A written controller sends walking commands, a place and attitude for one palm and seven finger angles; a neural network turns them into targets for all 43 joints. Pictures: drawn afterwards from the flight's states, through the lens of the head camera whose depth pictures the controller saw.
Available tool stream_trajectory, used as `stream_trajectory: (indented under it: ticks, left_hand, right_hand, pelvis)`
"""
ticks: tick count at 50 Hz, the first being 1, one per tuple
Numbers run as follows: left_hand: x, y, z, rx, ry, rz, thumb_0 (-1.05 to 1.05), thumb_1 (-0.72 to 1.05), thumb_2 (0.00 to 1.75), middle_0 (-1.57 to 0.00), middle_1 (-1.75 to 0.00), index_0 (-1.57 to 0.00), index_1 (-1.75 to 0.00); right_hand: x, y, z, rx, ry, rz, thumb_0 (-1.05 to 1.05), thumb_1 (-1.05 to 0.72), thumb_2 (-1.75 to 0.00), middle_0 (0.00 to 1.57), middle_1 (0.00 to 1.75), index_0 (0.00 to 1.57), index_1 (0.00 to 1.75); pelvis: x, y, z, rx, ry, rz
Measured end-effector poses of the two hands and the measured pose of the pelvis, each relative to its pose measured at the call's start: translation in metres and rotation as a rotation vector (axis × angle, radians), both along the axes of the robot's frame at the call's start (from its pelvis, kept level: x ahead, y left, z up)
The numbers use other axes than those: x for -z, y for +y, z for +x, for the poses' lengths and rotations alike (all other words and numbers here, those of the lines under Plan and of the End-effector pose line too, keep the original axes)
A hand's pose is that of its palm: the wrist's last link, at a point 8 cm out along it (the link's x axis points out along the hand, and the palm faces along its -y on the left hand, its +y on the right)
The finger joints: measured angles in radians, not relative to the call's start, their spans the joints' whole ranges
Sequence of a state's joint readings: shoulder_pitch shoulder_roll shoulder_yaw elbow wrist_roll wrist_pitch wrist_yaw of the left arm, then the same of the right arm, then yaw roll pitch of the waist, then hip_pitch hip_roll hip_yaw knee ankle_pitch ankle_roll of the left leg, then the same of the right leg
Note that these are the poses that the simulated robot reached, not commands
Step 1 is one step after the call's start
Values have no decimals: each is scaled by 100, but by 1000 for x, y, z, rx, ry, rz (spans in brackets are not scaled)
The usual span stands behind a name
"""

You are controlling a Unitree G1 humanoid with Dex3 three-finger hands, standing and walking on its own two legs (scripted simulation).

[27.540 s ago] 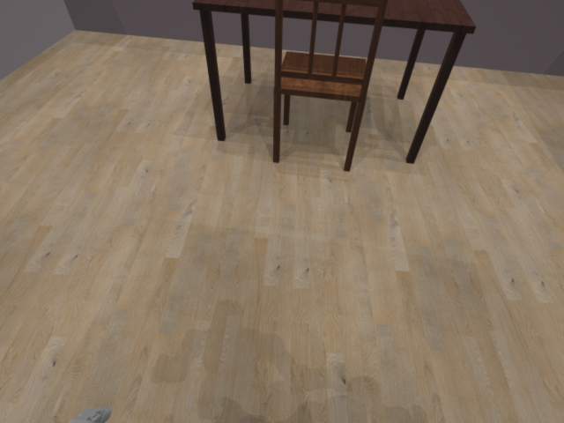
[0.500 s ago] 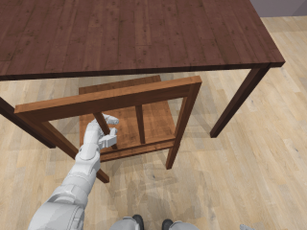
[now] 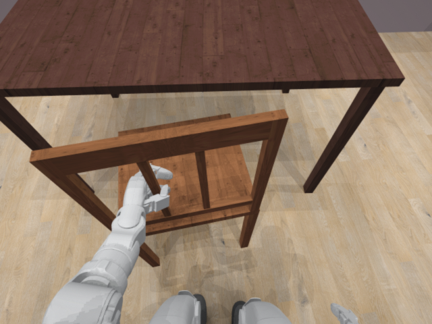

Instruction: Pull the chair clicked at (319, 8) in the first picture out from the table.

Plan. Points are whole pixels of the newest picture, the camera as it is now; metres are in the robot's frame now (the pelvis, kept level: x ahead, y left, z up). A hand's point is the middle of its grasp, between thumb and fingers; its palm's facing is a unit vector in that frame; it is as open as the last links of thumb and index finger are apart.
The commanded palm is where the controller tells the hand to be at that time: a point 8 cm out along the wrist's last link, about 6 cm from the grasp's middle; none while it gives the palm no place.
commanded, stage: step backward, pulling the chair out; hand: left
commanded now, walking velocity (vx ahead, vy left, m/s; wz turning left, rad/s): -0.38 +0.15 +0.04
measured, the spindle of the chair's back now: (156, 191) +0.39 +0.14 -0.08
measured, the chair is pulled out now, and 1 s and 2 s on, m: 0.16 0.25 0.29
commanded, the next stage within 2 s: none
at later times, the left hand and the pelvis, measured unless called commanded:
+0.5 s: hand (152, 224) +0.30 +0.14 -0.05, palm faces -0.19 -0.97 -0.16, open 5.0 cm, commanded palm +0.30 +0.19 -0.06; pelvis -0.07 +0.07 +0.00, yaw -1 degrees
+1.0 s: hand (148, 237) +0.28 +0.14 -0.05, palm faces -0.06 -0.98 -0.18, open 5.1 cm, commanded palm +0.26 +0.20 -0.06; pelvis -0.10 +0.05 +0.00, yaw +1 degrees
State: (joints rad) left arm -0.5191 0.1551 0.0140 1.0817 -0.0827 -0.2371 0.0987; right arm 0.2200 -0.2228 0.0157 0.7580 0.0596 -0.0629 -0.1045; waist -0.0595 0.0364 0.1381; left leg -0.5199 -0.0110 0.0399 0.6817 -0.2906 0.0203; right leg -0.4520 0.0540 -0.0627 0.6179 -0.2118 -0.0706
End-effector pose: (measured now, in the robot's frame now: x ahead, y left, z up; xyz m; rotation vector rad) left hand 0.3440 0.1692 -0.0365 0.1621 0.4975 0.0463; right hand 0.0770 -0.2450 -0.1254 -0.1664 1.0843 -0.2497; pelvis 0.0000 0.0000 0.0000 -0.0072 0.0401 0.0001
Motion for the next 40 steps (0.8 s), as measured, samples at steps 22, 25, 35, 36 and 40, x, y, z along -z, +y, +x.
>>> stream_trajectory:
  ticks: [22, 25, 35, 36, 40]
  left_hand:
    - [-1, 19, -38, 202, -27, -17, 2, 75, 78, -25, -121, -50, -145]
    - [0, 22, -50, 205, -41, -6, 2, 74, 79, -27, -122, -50, -145]
    - [-1, 25, -72, 123, -39, 3, 2, 72, 83, -31, -120, -50, -145]
    - [-1, 25, -73, 121, -38, 3, 2, 72, 83, -31, -120, -50, -145]
    - [-1, 26, -78, 116, -33, 3, 3, 73, 82, -31, -120, -50, -145]
  right_hand:
    - [-19, 49, -53, 30, 30, -76, 0, -91, -90, 20, 30, 20, 30]
    - [-10, 69, -65, 32, 31, -14, 0, -90, -90, 20, 30, 20, 30]
    - [15, 64, -106, 50, 91, 17, 0, -92, -90, 21, 30, 21, 30]
    - [13, 60, -110, 54, 91, 3, 0, -92, -90, 21, 30, 21, 30]
    - [4, 45, -127, 73, 88, -45, 0, -91, -90, 21, 30, 21, 30]
  pelvis:
    - [-5, 71, -65, -1, 29, 43]
    - [0, 70, -66, 14, 4, 36]
    - [7, 62, -84, -3, 5, 34]
    - [6, 63, -87, 0, 6, 37]
    - [4, 66, -94, 12, 18, 44]
